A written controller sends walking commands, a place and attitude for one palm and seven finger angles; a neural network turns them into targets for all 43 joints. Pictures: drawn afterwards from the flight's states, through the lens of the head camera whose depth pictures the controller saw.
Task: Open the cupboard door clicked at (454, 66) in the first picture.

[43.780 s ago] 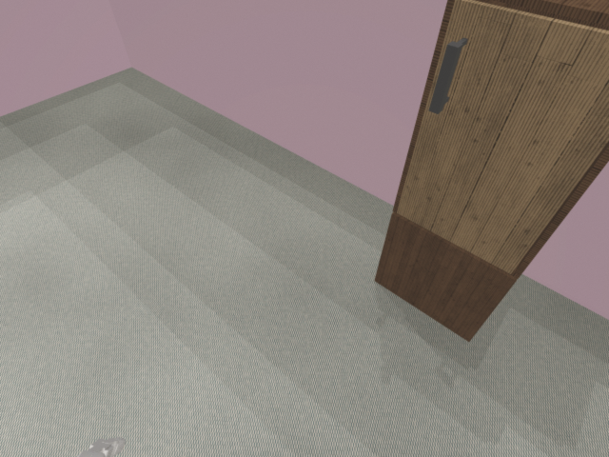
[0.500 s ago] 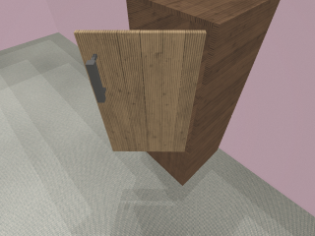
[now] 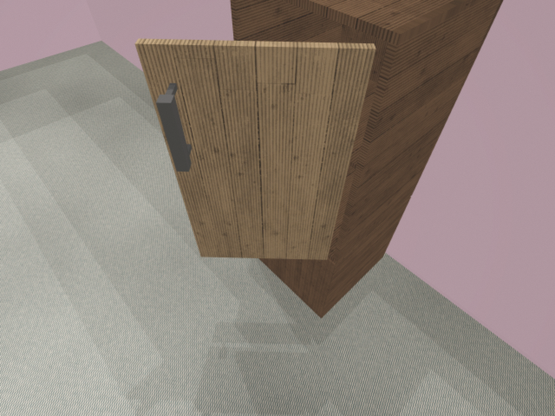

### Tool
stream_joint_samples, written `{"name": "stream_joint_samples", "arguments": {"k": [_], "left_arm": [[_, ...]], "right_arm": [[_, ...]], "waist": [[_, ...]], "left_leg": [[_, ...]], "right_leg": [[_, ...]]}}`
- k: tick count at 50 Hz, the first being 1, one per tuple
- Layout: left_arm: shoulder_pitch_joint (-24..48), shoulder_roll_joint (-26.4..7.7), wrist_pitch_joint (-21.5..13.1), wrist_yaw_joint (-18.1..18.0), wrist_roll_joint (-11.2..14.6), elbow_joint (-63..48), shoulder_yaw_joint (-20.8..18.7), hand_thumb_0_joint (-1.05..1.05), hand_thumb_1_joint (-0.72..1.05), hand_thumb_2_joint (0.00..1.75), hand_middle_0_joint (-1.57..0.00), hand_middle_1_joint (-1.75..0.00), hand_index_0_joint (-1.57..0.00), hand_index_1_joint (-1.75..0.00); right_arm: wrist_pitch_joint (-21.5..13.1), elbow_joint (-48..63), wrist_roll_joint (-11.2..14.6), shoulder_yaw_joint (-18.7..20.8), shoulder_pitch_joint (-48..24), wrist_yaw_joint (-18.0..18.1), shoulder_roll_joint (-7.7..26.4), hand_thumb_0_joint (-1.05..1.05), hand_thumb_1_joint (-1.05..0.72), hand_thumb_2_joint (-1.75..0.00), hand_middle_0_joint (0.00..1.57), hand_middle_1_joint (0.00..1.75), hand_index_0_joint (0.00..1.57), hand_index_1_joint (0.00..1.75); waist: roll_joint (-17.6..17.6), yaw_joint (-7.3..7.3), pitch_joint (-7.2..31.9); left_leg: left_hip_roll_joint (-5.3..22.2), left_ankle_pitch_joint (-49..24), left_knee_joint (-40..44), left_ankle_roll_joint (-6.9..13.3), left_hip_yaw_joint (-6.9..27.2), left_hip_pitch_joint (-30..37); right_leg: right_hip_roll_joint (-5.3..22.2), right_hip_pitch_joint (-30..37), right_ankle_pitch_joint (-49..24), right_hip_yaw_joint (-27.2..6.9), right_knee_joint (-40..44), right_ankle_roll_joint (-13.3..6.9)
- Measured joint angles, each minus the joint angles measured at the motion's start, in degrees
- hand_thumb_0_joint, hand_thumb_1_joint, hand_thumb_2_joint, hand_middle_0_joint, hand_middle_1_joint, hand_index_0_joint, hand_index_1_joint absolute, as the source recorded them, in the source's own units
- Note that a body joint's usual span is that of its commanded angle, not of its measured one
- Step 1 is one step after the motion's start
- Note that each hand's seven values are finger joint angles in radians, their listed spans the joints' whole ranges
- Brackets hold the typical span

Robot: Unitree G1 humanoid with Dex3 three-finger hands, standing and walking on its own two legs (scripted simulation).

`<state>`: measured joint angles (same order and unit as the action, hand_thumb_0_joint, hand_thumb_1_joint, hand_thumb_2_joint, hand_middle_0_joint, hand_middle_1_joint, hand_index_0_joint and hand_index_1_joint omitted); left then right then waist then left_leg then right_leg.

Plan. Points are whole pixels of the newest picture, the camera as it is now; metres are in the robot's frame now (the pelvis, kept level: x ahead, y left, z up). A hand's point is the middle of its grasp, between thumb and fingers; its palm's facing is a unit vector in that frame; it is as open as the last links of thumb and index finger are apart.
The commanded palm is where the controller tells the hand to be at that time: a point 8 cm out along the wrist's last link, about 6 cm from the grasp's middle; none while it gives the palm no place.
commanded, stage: come to a stop and stand still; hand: left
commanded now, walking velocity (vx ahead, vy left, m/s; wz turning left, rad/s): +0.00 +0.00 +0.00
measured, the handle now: (178, 128) +0.53 +0.21 +0.12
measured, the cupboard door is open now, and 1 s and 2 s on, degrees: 46 46 46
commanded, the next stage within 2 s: look again from close up in 0.26 s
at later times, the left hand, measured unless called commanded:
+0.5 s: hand out of the picture +0.02 +0.17 -0.16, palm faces +0.00 -0.98 -0.22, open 7.4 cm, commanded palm none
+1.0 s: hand out of the picture +0.05 +0.16 -0.16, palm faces +0.07 -0.98 -0.21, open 7.3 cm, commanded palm +0.13 +0.21 -0.06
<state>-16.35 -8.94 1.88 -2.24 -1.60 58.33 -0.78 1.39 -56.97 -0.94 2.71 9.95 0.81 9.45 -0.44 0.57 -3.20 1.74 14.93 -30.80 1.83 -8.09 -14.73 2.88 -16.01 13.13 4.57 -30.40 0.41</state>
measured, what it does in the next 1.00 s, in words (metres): stands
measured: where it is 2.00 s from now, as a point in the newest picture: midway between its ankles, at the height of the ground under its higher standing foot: outside the picture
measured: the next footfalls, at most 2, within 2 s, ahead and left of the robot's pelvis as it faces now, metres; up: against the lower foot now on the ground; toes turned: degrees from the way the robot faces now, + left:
none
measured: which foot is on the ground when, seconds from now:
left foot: down 0.00-1.00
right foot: down 0.00-1.00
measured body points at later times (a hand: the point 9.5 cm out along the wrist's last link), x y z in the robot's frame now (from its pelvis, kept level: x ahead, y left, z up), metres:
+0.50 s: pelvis +0.01 -0.01 +0.01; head +0.02 -0.02 +0.45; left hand +0.02 +0.22 -0.15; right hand +0.01 -0.23 -0.16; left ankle +0.02 +0.09 -0.73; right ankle +0.03 -0.12 -0.73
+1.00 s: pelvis +0.04 -0.01 +0.01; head +0.06 -0.01 +0.46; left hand +0.05 +0.21 -0.15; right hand +0.06 -0.24 -0.15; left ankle +0.02 +0.09 -0.73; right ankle +0.03 -0.12 -0.73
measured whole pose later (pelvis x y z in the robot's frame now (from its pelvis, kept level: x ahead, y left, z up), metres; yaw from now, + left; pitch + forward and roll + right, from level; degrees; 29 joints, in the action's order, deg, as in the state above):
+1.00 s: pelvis +0.04 -0.01 +0.01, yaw +1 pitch +0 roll +0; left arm -18.8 -9.0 3.2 -2.9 1.3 54.6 0.5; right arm -1.5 -62.2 -0.2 -0.5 15.4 1.2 9.5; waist -0.2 -0.1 -2.1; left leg 2.0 15.4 -25.9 0.4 -6.7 -10.4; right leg 1.9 -11.5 14.6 5.7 -26.1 -0.4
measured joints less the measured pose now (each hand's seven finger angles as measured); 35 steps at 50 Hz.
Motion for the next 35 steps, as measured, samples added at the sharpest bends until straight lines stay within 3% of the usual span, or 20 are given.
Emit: {"name": "stream_joint_samples", "arguments": {"k": [6, 10, 35], "left_arm": [[-1.3, -0.1, -0.5, 0.2, 0.2, -0.7, 1.2, 0.01, 0.91, 0.90, -0.20, -0.30, -0.20, -0.30], [-1.2, -0.3, -1.1, 0.5, 0.0, -1.6, 1.3, 0.01, 0.91, 0.90, -0.20, -0.30, -0.20, -0.30], [0.5, -0.5, -2.5, 0.4, 0.9, 3.5, 1.9, 0.01, 0.92, 0.90, -0.20, -0.30, -0.20, -0.30]], "right_arm": [[-0.5, 2.0, -0.5, -0.8, 3.7, -0.9, 0.9, 0.00, -0.92, -0.90, 0.20, 0.30, 0.20, 0.30], [-0.5, 1.6, -0.6, -1.1, 5.5, -0.9, 1.5, 0.00, -0.93, -0.90, 0.20, 0.30, 0.20, 0.30], [-2.4, -6.6, -0.1, -3.5, 6.9, -0.5, -1.2, 0.00, -0.91, -0.90, 0.20, 0.30, 0.20, 0.30]], "waist": [[-0.6, -1.06, 2.9], [-1.3, -0.99, 3.7], [0.5, -0.97, 1.6]], "left_leg": [[-0.6, 0.9, -2.0, 0.6, 0.6, -0.8], [-1.1, 0.0, -0.4, 0.7, 0.6, -0.3], [-0.5, -1.4, 5.7, -0.8, 0.9, 3.3]], "right_leg": [[0.7, -0.7, 1.6, 0.4, -2.5, -0.4], [1.0, -0.4, 0.9, 0.3, -1.5, -0.2], [-0.2, 2.8, 0.1, 0.7, 3.7, -0.7]]}}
